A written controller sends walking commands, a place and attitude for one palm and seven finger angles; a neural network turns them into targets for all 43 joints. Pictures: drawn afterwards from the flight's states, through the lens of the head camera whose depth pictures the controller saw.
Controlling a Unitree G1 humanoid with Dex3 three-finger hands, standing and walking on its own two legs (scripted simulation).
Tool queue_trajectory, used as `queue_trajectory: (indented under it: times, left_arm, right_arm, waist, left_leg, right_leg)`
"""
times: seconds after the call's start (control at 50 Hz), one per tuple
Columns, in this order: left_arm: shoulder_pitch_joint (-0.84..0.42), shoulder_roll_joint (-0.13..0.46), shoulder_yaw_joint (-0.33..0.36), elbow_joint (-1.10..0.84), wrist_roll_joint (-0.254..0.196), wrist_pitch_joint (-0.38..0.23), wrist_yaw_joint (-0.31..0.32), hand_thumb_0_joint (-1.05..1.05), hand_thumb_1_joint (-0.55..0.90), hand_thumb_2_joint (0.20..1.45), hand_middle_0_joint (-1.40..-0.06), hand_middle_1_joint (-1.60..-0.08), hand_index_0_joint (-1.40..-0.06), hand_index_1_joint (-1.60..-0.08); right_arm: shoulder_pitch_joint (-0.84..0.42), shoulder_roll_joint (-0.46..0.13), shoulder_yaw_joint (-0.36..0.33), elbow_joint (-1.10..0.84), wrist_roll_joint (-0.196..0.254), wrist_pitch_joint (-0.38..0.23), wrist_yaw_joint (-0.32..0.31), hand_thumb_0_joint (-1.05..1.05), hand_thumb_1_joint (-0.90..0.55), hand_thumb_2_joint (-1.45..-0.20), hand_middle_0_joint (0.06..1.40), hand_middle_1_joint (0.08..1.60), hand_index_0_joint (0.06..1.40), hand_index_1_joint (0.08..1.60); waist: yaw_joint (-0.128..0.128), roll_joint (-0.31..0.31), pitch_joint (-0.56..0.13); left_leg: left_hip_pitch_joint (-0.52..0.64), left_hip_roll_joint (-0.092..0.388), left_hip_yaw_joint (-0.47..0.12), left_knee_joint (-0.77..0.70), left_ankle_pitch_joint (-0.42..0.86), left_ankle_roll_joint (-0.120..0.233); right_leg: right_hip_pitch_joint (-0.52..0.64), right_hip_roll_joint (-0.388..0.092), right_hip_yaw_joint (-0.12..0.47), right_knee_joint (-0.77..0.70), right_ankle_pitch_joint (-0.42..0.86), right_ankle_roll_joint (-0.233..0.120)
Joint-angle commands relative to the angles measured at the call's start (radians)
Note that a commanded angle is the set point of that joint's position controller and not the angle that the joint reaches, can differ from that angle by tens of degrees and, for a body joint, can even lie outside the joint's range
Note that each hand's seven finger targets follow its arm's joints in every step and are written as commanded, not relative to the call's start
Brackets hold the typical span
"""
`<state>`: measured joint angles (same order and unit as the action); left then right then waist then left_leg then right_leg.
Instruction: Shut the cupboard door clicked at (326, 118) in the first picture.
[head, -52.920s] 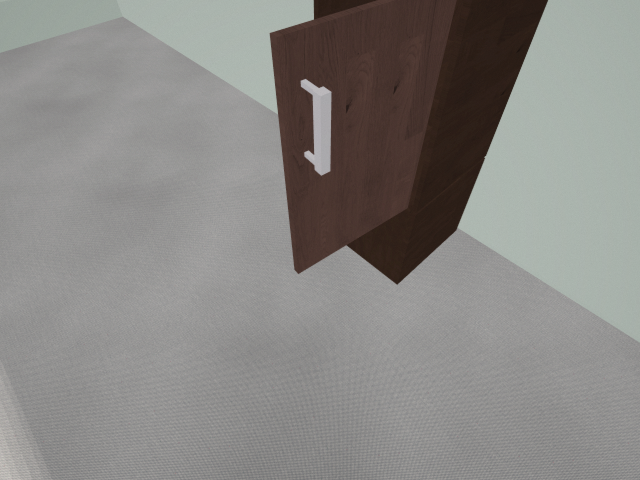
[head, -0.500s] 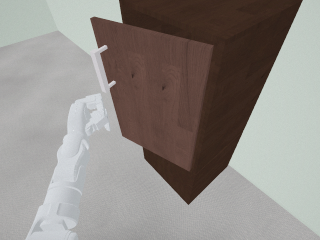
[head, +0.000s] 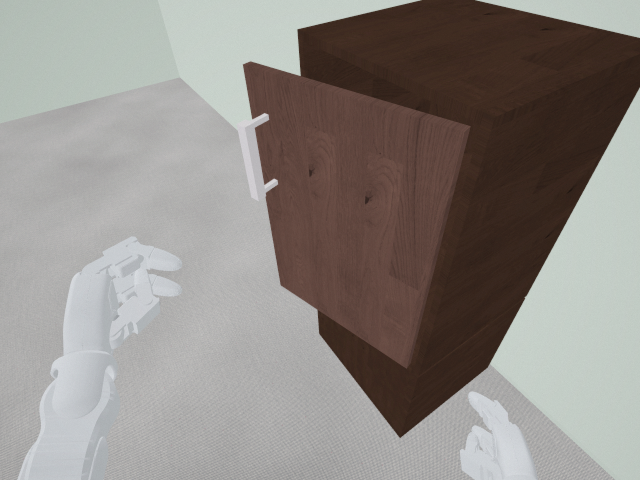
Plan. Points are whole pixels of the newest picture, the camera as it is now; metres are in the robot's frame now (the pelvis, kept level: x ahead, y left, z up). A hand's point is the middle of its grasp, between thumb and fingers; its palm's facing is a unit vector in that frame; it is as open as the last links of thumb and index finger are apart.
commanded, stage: draw the hand back to the body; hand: left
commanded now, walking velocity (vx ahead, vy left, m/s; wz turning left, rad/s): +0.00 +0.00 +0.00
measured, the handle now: (260, 158) +0.64 +0.19 +0.09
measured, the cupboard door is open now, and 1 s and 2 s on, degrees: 17 17 17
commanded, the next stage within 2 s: step back with the hand held close in 0.70 s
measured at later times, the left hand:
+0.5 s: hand (68, 338) +0.20 +0.27 +0.16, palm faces +0.49 -0.77 -0.41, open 7.1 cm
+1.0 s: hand (68, 333) +0.20 +0.28 +0.16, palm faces +0.42 -0.78 -0.46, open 7.4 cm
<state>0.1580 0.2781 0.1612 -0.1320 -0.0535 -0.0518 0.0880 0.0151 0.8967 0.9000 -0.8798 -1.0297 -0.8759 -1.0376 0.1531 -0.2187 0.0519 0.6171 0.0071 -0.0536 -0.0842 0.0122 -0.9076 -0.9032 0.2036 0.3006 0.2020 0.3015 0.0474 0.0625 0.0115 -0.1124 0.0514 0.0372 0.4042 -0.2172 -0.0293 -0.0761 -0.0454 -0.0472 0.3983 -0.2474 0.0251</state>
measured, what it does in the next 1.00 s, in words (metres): stands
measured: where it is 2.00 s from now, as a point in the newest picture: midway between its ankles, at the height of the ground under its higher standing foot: outside the picture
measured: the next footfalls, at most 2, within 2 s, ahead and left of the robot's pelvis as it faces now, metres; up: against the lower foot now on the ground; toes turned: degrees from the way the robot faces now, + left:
none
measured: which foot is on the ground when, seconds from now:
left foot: down 0.00-1.00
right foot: down 0.00-1.00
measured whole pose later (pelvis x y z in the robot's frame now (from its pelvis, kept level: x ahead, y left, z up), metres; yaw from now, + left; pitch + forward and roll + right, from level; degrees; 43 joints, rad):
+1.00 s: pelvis +0.00 +0.01 +0.00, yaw +0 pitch +0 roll -1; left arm 0.49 0.38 0.38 -0.39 -0.06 -0.12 0.11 0.01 0.89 0.90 -0.21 -0.30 -0.21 -0.31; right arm 0.18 -0.24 0.00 0.62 0.01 -0.03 -0.09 0.01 -0.91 -0.90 0.20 0.30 0.20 0.30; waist 0.02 0.07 -0.01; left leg -0.23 0.05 0.03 0.50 -0.26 -0.02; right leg -0.17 -0.05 -0.05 0.44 -0.26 0.04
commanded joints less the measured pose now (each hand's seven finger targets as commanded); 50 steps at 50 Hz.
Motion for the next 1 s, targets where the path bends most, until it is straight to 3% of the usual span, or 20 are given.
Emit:
queue_trajectory:
  times: [0.0, 0.06, 0.08, 0.12, 0.16, 0.24, 0.26, 0.3, 0.38, 0.46, 0.56, 0.68, 0.78, 0.8, 0.82, 0.84, 0.86, 0.88, 0.9, 0.98]
  left_arm:
    - [-0.11, 0.186, 0.138, -0.301, 0.0, -0.069, 0.021, 0.0, 0.9, 0.9, -0.613, -0.75, -0.613, -0.75]
    - [0.007, 0.219, 0.196, -0.322, -0.003, -0.068, 0.024, 0.0, 0.9, 0.9, -0.53, -0.66, -0.53, -0.66]
    - [0.021, 0.213, 0.199, -0.351, -0.003, -0.071, 0.024, 0.0, 0.9, 0.9, -0.502, -0.63, -0.502, -0.63]
    - [0.061, 0.217, 0.219, -0.364, -0.004, -0.073, 0.027, 0.0, 0.9, 0.9, -0.447, -0.57, -0.447, -0.57]
    - [0.109, 0.25, 0.258, -0.386, -0.003, -0.076, 0.032, 0.0, 0.9, 0.9, -0.393, -0.51, -0.393, -0.51]
    - [0.185, 0.258, 0.296, -0.433, -0.005, -0.087, 0.04, 0.0, 0.9, 0.9, -0.282, -0.39, -0.282, -0.39]
    - [0.219, 0.277, 0.322, -0.425, -0.006, -0.088, 0.042, 0.0, 0.9, 0.9, -0.255, -0.36, -0.255, -0.36]
    - [0.246, 0.277, 0.336, -0.459, -0.006, -0.098, 0.045, 0.0, 0.9, 0.9, -0.2, -0.3, -0.2, -0.3]
    - [0.195, 0.23, 0.279, -0.423, 0.002, -0.093, 0.046, 0.0, 0.9, 0.9, -0.2, -0.3, -0.2, -0.3]
    - [0.188, 0.257, 0.304, -0.407, 0.003, -0.094, 0.051, 0.0, 0.9, 0.9, -0.2, -0.3, -0.2, -0.3]
    - [0.209, 0.267, 0.319, -0.422, 0.002, -0.097, 0.049, 0.0, 0.9, 0.9, -0.2, -0.3, -0.2, -0.3]
    - [0.215, 0.251, 0.311, -0.445, -0.002, -0.097, 0.043, 0.0, 0.9, 0.9, -0.2, -0.3, -0.2, -0.3]
    - [0.222, 0.244, 0.304, -0.438, -0.002, -0.094, 0.041, 0.0, 0.9, 0.9, -0.2, -0.3, -0.2, -0.3]
    - [0.219, 0.252, 0.314, -0.44, -0.003, -0.095, 0.043, 0.0, 0.9, 0.9, -0.2, -0.3, -0.2, -0.3]
    - [0.104, 0.369, 0.407, -0.495, -0.002, -0.126, 0.046, 0.0, 0.9, 0.9, -0.2, -0.3, -0.2, -0.3]
    - [0.193, 0.31, 0.357, -0.424, -0.002, -0.129, 0.039, 0.0, 0.9, 0.9, -0.2, -0.3, -0.2, -0.3]
    - [0.217, 0.323, 0.367, -0.431, 0.001, -0.134, 0.038, 0.0, 0.9, 0.9, -0.2, -0.3, -0.2, -0.3]
    - [0.258, 0.285, 0.334, -0.418, -0.001, -0.137, 0.036, 0.0, 0.9, 0.9, -0.2, -0.3, -0.2, -0.3]
    - [0.284, 0.291, 0.341, -0.429, -0.003, -0.137, 0.041, 0.0, 0.9, 0.9, -0.2, -0.3, -0.2, -0.3]
    - [0.342, 0.321, 0.369, -0.492, -0.011, -0.131, 0.055, 0.0, 0.9, 0.9, -0.2, -0.3, -0.2, -0.3]
  right_arm:
    - [-0.114, -0.103, -0.049, -0.15, -0.002, -0.043, -0.009, 0.0, -0.9, -0.9, 0.2, 0.3, 0.2, 0.3]
    - [-0.116, -0.105, -0.056, -0.148, -0.004, -0.046, -0.008, 0.0, -0.9, -0.9, 0.2, 0.3, 0.2, 0.3]
    - [-0.114, -0.1, -0.056, -0.151, -0.003, -0.045, -0.007, 0.0, -0.9, -0.9, 0.2, 0.3, 0.2, 0.3]
    - [-0.112, -0.097, -0.059, -0.148, -0.002, -0.046, -0.006, 0.0, -0.9, -0.9, 0.2, 0.3, 0.2, 0.3]
    - [-0.113, -0.105, -0.065, -0.144, -0.002, -0.055, -0.01, 0.0, -0.9, -0.9, 0.2, 0.3, 0.2, 0.3]
    - [-0.105, -0.099, -0.069, -0.145, -0.002, -0.069, -0.01, 0.0, -0.9, -0.9, 0.2, 0.3, 0.2, 0.3]
    - [-0.103, -0.103, -0.072, -0.14, -0.001, -0.073, -0.013, 0.0, -0.9, -0.9, 0.2, 0.3, 0.2, 0.3]
    - [-0.098, -0.1, -0.074, -0.143, 0.0, -0.081, -0.015, 0.0, -0.9, -0.9, 0.2, 0.3, 0.2, 0.3]
    - [-0.084, -0.109, -0.077, -0.128, -0.001, -0.096, -0.017, 0.0, -0.9, -0.9, 0.2, 0.3, 0.2, 0.3]
    - [-0.088, -0.115, -0.081, -0.123, -0.004, -0.104, -0.023, 0.0, -0.9, -0.9, 0.2, 0.3, 0.2, 0.3]
    - [-0.094, -0.106, -0.075, -0.125, -0.005, -0.105, -0.023, 0.0, -0.9, -0.9, 0.2, 0.3, 0.2, 0.3]
    - [-0.099, -0.095, -0.07, -0.136, -0.004, -0.102, -0.019, 0.0, -0.9, -0.9, 0.2, 0.3, 0.2, 0.3]
    - [-0.093, -0.097, -0.072, -0.136, -0.005, -0.104, -0.018, 0.0, -0.9, -0.9, 0.2, 0.3, 0.2, 0.3]
    - [-0.092, -0.1, -0.074, -0.136, -0.006, -0.104, -0.018, 0.0, -0.9, -0.9, 0.2, 0.3, 0.2, 0.3]
    - [-0.091, -0.136, -0.082, -0.155, -0.001, -0.077, -0.011, 0.0, -0.9, -0.9, 0.2, 0.3, 0.2, 0.3]
    - [-0.087, -0.117, -0.081, -0.14, -0.002, -0.062, -0.014, 0.0, -0.9, -0.9, 0.2, 0.3, 0.2, 0.3]
    - [-0.092, -0.12, -0.086, -0.148, -0.004, -0.051, -0.015, 0.0, -0.9, -0.9, 0.2, 0.3, 0.2, 0.3]
    - [-0.093, -0.107, -0.081, -0.153, 0.0, -0.039, -0.015, 0.0, -0.9, -0.9, 0.2, 0.3, 0.2, 0.3]
    - [-0.08, -0.113, -0.087, -0.158, 0.002, -0.029, -0.015, 0.0, -0.9, -0.9, 0.2, 0.3, 0.2, 0.3]
    - [-0.077, -0.123, -0.096, -0.187, 0.007, 0.004, -0.024, 0.0, -0.9, -0.9, 0.2, 0.3, 0.2, 0.3]
  waist:
    - [-0.01, -0.017, -0.127]
    - [0.002, -0.034, -0.119]
    - [0.001, -0.008, -0.128]
    - [0.0, -0.03, -0.096]
    - [0.008, -0.017, -0.092]
    - [0.01, 0.005, -0.082]
    - [0.015, -0.03, -0.074]
    - [0.015, 0.007, -0.079]
    - [-0.005, -0.017, -0.036]
    - [0.006, -0.036, -0.05]
    - [0.015, -0.015, -0.057]
    - [0.013, 0.023, -0.048]
    - [0.01, -0.002, -0.043]
    - [0.011, -0.018, -0.053]
    - [-0.025, -0.015, -0.012]
    - [-0.032, -0.084, -0.036]
    - [-0.029, -0.083, -0.05]
    - [-0.033, -0.083, -0.088]
    - [-0.034, -0.067, -0.133]
    - [-0.038, -0.021, -0.201]
  left_leg:
    - [0.057, -0.048, 0.035, -0.049, 0.188, 0.039]
    - [0.05, -0.046, 0.041, -0.04, 0.221, 0.042]
    - [0.048, -0.048, 0.042, -0.04, 0.225, 0.04]
    - [0.04, -0.045, 0.043, -0.038, 0.22, 0.039]
    - [0.038, -0.045, 0.045, -0.035, 0.228, 0.042]
    - [0.035, -0.044, 0.048, -0.031, 0.221, 0.041]
    - [0.03, -0.042, 0.044, -0.033, 0.215, 0.042]
    - [0.031, -0.043, 0.048, -0.03, 0.22, 0.042]
    - [0.035, -0.041, 0.05, -0.035, 0.204, 0.045]
    - [0.04, -0.045, 0.049, -0.04, 0.179, 0.049]
    - [0.034, -0.047, 0.048, -0.042, 0.179, 0.044]
    - [0.028, -0.043, 0.051, -0.043, 0.18, 0.039]
    - [0.029, -0.04, 0.051, -0.044, 0.18, 0.04]
    - [0.028, -0.041, 0.048, -0.043, 0.18, 0.041]
    - [-0.057, -0.019, 0.054, 0.026, 0.124, 0.054]
    - [-0.061, -0.025, 0.048, 0.063, 0.129, 0.051]
    - [-0.07, -0.031, 0.045, 0.083, 0.147, 0.048]
    - [-0.064, -0.027, 0.047, 0.097, 0.177, 0.047]
    - [-0.055, -0.022, 0.049, 0.105, 0.217, 0.044]
    - [-0.047, 0.007, 0.03, 0.093, 0.411, 0.039]
  right_leg:
    - [0.004, 0.053, -0.018, -0.052, 0.232, -0.018]
    - [0.015, 0.05, -0.018, -0.05, 0.27, -0.014]
    - [0.019, 0.045, -0.019, -0.042, 0.271, -0.013]
    - [-0.001, 0.049, -0.025, -0.045, 0.258, -0.012]
    - [0.003, 0.049, -0.021, -0.05, 0.26, -0.011]
    - [-0.012, 0.046, -0.027, -0.042, 0.246, -0.008]
    - [-0.011, 0.05, -0.027, -0.05, 0.234, -0.009]
    - [-0.011, 0.046, -0.027, -0.041, 0.237, -0.009]
    - [-0.049, 0.046, -0.03, -0.052, 0.216, -0.004]
    - [-0.039, 0.047, -0.026, -0.061, 0.194, -0.005]
    - [-0.02, 0.047, -0.024, -0.06, 0.195, -0.007]
    - [-0.022, 0.046, -0.024, -0.059, 0.195, -0.008]
    - [-0.029, 0.049, -0.025, -0.062, 0.193, -0.006]
    - [-0.024, 0.049, -0.026, -0.06, 0.194, -0.006]
    - [-0.11, -0.002, 0.03, -0.096, 0.27, -0.015]
    - [-0.116, -0.034, 0.025, -0.083, 0.32, -0.022]
    - [-0.117, -0.05, 0.032, -0.068, 0.378, -0.028]
    - [-0.105, -0.061, 0.033, -0.043, 0.413, -0.03]
    - [-0.089, -0.064, 0.03, -0.017, 0.447, -0.031]
    - [-0.073, -0.037, 0.0, 0.069, 0.514, -0.013]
